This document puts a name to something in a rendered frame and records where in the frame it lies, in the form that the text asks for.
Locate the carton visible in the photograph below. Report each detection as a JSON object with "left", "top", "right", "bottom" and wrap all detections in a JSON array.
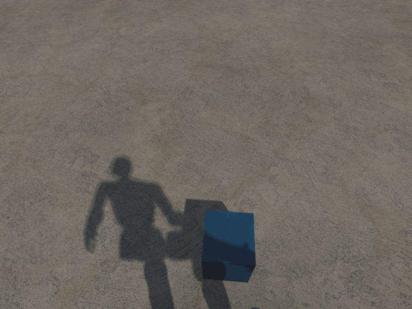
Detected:
[{"left": 201, "top": 210, "right": 256, "bottom": 283}]

